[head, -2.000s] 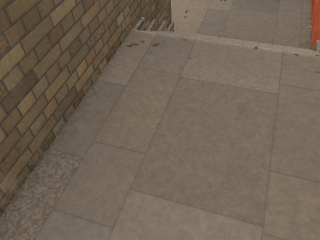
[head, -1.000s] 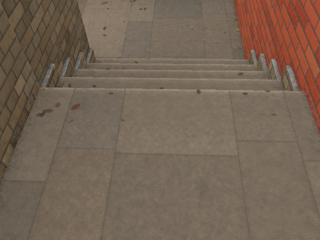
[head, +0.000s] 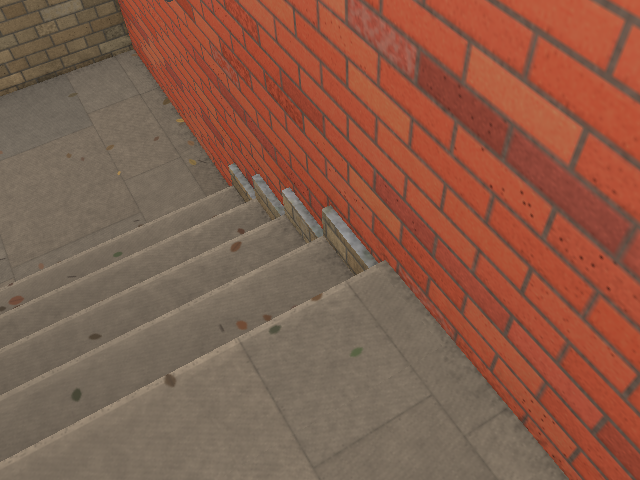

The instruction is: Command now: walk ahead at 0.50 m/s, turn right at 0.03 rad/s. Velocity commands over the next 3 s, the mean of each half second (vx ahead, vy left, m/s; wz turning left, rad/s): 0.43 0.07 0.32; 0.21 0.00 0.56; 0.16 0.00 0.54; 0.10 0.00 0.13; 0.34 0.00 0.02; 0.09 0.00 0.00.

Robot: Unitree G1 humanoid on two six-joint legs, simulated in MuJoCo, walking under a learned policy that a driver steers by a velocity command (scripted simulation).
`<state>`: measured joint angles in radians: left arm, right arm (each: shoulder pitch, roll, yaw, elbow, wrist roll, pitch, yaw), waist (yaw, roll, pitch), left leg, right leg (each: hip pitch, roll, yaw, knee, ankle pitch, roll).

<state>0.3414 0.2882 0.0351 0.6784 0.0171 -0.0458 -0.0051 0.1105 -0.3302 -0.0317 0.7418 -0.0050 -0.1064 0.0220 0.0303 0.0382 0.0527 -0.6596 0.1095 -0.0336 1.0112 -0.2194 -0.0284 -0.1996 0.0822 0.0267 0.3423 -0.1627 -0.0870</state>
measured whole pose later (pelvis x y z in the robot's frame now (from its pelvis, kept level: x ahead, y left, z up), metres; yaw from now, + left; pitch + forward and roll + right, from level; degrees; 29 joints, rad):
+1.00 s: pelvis +0.48 +0.15 -0.01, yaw +32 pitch +2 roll +0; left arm 0.16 0.31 0.06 0.70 -0.01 -0.05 0.05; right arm 0.17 -0.28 -0.05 0.64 -0.01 0.00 0.03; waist 0.03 -0.02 0.02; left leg -0.48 0.03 0.03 0.79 -0.35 -0.07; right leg -0.30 -0.09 -0.12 0.42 -0.14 0.02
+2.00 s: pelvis +0.56 +0.24 -0.02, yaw +49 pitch +1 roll +1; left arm 0.36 0.31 0.06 0.74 -0.01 -0.04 -0.02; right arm 0.21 -0.27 -0.04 0.74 -0.01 -0.01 0.03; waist 0.02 -0.01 -0.01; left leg -0.29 0.02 0.05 0.63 -0.36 0.00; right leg -0.13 -0.04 -0.03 0.59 -0.46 0.01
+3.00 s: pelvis +0.71 +0.33 -0.04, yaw +49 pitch -1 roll +1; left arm 0.13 0.24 0.06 0.92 0.00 0.04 0.01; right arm 0.37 -0.21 0.00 1.00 -0.01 -0.05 -0.03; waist -0.06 -0.03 0.04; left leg -0.26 -0.06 0.10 0.72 -0.45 0.09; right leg -0.47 -0.02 0.16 0.74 0.10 0.01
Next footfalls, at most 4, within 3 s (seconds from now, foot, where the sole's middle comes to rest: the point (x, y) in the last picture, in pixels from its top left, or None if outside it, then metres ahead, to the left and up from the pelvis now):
0.32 left None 0.36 0.19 -0.78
0.72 right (329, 402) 0.62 0.07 -0.78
1.06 left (214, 454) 0.50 0.31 -0.78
1.42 right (309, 404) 0.61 0.11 -0.78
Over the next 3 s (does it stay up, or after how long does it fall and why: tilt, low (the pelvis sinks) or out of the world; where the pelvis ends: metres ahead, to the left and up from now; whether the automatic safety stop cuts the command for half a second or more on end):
stays up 0.71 0.33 -0.04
